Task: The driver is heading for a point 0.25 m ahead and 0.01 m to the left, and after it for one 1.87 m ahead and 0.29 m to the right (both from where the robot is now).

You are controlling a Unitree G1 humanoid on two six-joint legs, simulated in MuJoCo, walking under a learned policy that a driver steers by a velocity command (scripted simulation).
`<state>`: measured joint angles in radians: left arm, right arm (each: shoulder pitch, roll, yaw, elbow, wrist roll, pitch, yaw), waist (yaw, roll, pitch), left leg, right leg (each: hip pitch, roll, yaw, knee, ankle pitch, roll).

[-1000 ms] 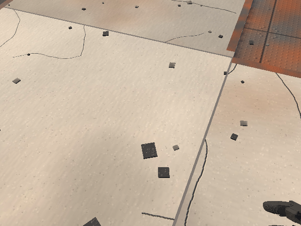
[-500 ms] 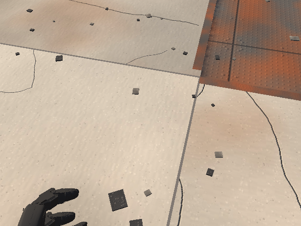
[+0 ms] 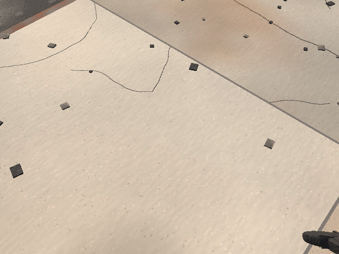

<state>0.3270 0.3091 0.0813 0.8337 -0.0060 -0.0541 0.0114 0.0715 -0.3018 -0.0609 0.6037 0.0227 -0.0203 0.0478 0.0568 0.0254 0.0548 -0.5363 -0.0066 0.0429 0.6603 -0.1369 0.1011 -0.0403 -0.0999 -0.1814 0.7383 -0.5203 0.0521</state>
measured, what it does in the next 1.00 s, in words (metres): walks ahead, turning right: right foot, then left foot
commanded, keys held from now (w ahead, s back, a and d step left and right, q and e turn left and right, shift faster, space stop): q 0.14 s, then e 0.86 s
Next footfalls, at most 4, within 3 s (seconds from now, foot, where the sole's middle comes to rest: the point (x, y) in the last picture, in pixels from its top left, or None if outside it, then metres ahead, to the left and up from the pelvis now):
0.44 right None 0.33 -0.11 -0.75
0.80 left None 0.30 0.13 -0.75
1.24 right None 0.21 -0.12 -0.75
1.72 left None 0.27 0.09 -0.75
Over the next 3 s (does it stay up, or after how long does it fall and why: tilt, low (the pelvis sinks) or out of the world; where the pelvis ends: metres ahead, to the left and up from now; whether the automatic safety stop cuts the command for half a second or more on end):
stays up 0.22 -0.06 0.03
